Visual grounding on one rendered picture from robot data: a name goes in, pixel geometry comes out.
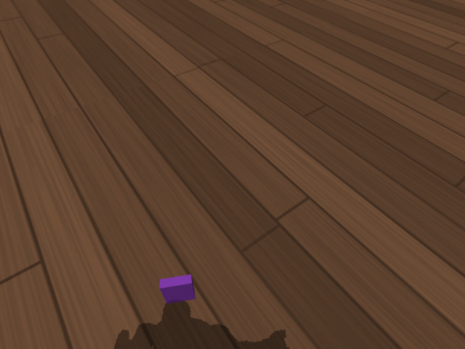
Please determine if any carton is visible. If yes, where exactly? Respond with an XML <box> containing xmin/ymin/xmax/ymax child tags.
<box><xmin>160</xmin><ymin>274</ymin><xmax>195</xmax><ymax>304</ymax></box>

